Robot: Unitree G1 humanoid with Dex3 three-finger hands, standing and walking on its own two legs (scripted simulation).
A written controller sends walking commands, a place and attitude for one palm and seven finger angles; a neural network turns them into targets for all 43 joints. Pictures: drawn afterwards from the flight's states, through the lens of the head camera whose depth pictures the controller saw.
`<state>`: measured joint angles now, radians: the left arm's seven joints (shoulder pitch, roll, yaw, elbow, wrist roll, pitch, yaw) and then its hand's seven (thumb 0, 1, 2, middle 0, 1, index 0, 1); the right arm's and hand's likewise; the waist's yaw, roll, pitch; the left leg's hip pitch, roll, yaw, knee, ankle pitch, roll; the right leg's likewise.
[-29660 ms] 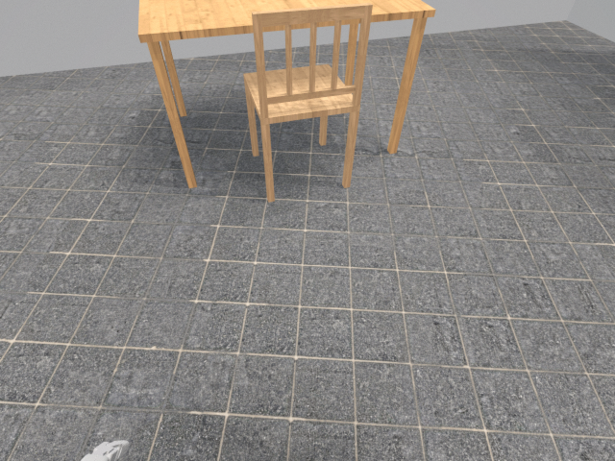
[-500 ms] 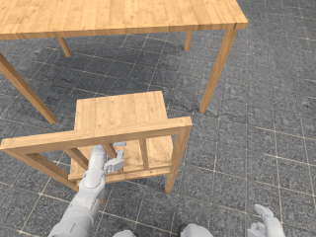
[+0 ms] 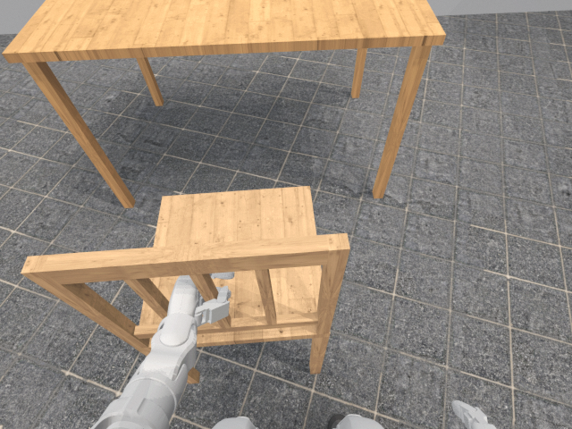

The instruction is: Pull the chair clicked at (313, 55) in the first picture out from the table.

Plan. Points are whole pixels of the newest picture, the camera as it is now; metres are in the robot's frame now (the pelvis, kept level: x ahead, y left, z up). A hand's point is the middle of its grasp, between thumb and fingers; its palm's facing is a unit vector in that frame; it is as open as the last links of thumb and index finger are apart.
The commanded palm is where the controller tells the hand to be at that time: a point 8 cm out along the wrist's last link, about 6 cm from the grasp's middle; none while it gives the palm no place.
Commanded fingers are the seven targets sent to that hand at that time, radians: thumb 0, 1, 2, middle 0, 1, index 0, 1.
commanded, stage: step backward, pulling the chair out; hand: left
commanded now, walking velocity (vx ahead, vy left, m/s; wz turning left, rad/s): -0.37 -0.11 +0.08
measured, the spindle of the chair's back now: (213, 300) +0.33 +0.13 -0.10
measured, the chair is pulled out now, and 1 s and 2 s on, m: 0.51 0.67 0.67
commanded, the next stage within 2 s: stop walking, hand still on the chair in 0.18 s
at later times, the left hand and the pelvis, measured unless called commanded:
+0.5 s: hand (207, 394) +0.18 +0.12 -0.07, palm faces -0.03 -0.98 -0.17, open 5.1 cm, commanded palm +0.17 +0.17 -0.06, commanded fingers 0.00 0.90 0.90 -0.50 -1.45 -0.50 -1.45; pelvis -0.12 +0.00 +0.00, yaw +0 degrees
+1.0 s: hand (200, 416) +0.15 +0.13 -0.07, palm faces -0.03 -0.99 -0.17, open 5.1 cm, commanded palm +0.14 +0.18 -0.06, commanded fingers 0.00 0.90 0.90 -0.50 -1.45 -0.50 -1.45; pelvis -0.09 +0.00 +0.01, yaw +0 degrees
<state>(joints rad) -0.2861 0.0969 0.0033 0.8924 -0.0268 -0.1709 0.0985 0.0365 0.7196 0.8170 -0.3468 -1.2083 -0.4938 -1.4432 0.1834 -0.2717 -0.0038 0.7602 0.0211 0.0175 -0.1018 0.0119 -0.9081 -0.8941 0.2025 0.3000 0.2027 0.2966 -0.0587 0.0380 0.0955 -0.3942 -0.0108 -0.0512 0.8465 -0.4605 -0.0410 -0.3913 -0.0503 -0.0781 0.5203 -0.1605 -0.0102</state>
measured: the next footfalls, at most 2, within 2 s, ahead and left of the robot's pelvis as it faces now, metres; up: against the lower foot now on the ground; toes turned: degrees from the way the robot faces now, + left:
left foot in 0.08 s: -0.02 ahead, +0.14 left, +0.00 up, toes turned +1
right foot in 0.28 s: -0.03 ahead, -0.13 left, +0.00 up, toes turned -1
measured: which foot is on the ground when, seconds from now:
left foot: up 0.00-0.06, down 0.08-1.00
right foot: down 0.00-0.08, up 0.10-0.26, down 0.28-1.00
